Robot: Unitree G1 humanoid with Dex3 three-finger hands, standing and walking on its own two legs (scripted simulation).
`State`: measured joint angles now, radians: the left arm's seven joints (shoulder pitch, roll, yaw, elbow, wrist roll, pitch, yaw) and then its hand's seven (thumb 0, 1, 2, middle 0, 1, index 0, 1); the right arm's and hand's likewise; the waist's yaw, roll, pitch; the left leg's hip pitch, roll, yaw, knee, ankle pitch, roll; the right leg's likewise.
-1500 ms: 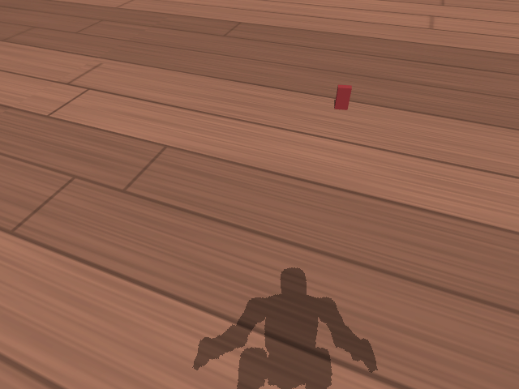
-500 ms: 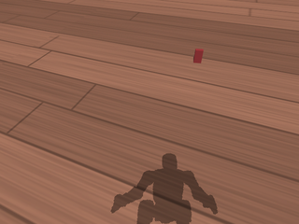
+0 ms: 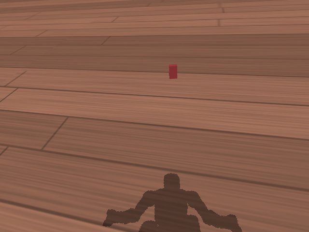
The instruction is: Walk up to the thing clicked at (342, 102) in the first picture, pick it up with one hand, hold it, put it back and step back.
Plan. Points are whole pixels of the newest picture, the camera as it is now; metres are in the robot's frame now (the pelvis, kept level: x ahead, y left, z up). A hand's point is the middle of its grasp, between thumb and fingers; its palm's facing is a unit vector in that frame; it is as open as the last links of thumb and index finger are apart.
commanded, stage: walk up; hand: left
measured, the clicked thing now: (173, 71) +2.08 -0.11 -0.66
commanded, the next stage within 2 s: none
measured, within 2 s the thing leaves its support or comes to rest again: neither
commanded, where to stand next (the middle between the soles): +1.69 -0.26 m, yaw -11 degrees
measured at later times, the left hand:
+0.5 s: hand (92, 193) +0.34 +0.26 -0.15, palm faces -0.12 -0.93 -0.34, open 7.4 cm
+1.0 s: hand (139, 101) +0.79 +0.12 -0.10, palm faces -0.22 -0.90 -0.39, open 7.4 cm
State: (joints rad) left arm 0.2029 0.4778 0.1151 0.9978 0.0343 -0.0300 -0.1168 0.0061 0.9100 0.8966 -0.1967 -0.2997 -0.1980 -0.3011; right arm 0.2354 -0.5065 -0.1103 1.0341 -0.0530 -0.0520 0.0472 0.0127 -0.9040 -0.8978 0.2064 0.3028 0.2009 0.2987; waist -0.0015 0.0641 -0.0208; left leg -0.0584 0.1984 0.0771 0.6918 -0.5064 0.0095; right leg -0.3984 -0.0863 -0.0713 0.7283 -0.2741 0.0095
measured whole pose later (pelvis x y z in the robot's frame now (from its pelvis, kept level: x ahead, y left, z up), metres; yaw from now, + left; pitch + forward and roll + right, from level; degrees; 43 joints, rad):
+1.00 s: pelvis +0.60 -0.11 +0.01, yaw -11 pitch -2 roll +2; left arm 0.14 0.39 0.05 0.86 0.00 -0.08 -0.08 0.00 0.91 0.90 -0.20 -0.30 -0.20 -0.30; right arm 0.35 -0.42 -0.05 0.94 -0.01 -0.06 0.04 0.01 -0.91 -0.90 0.20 0.30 0.20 0.30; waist -0.03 0.03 0.07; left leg -0.14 0.08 0.04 1.04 -0.48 0.01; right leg -0.42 -0.04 -0.07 0.68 -0.23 -0.04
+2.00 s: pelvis +1.06 -0.19 +0.01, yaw -11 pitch -4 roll +1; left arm 0.19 0.38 0.05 0.89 0.00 -0.09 -0.05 0.00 0.91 0.90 -0.20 -0.30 -0.20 -0.30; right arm 0.35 -0.43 -0.05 0.91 -0.01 -0.04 0.05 0.01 -0.91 -0.90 0.20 0.30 0.20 0.30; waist -0.02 0.05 0.08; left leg -0.23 0.01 0.02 1.02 -0.47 0.03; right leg -0.35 -0.06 -0.08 0.63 -0.22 -0.03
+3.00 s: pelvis +1.39 -0.23 +0.01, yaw -11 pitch -4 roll +2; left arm 0.23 0.39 0.04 0.88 0.00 -0.09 -0.05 0.00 0.91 0.90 -0.20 -0.30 -0.20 -0.30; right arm 0.34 -0.42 -0.04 0.89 -0.01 -0.03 0.04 0.01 -0.91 -0.90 0.20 0.30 0.20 0.30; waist -0.01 0.05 0.10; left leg -0.25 0.03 0.04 0.94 -0.47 0.03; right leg -0.35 -0.05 -0.06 0.63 -0.22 -0.03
